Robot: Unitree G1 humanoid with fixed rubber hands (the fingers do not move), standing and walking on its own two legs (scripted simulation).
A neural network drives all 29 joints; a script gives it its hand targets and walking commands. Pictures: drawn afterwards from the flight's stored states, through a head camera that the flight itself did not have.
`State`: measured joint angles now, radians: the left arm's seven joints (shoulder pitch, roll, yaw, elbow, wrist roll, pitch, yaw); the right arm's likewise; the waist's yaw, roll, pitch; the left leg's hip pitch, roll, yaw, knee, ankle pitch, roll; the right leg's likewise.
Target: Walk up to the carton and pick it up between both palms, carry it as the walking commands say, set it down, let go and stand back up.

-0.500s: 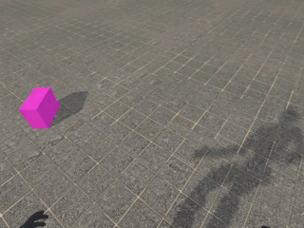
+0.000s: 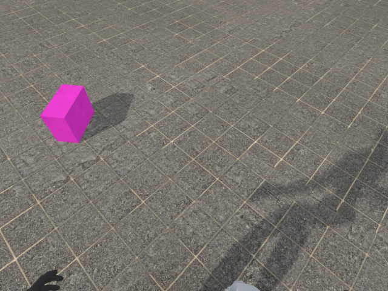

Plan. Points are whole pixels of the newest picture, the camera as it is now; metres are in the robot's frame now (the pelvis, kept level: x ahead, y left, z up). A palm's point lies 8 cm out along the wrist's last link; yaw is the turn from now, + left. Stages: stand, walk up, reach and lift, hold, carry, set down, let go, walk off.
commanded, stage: walk up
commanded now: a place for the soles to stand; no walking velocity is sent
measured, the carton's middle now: (70, 113) +1.21 +0.77 -0.65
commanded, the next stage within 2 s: none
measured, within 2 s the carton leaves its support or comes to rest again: neither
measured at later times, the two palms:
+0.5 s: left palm out of the picture +0.22 +0.42 -0.08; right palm (291, 203) +0.32 -0.23 -0.06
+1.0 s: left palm out of the picture +0.32 +0.51 -0.05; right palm (243, 156) +0.47 -0.14 -0.08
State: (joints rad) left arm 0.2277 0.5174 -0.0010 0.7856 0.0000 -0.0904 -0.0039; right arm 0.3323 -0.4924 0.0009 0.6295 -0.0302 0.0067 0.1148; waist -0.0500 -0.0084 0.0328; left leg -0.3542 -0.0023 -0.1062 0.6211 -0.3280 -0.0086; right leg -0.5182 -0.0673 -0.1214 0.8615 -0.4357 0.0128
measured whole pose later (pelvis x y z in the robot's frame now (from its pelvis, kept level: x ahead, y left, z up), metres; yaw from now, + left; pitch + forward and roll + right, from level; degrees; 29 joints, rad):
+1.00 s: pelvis +0.30 +0.15 +0.00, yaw +14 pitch -4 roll +0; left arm 0.23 0.52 0.00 0.79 0.00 -0.12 0.01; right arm 0.32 -0.52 0.00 0.65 -0.03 0.00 0.10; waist -0.01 0.04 0.05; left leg -0.42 0.02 -0.10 0.99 -0.29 0.01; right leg -0.21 -0.11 -0.15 0.60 -0.33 -0.02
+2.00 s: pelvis +0.50 +0.40 -0.01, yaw +25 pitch +1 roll -1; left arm 0.24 0.51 0.00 0.78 0.00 -0.09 0.00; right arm 0.45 -0.50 0.00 0.66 -0.03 -0.03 0.07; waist -0.05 0.04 0.06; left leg -0.37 -0.03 -0.08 0.67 -0.33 0.02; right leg -0.52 -0.07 -0.08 0.84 -0.46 0.00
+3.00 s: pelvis +0.62 +0.60 -0.01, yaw +32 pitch -1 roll -2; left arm 0.26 0.51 0.00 0.78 0.00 -0.07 0.01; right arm 0.41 -0.52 0.00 0.66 -0.03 -0.03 0.06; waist -0.03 0.06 0.08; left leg -0.41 0.00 -0.06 0.75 -0.32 0.01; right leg -0.49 -0.07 -0.04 1.02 -0.46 -0.02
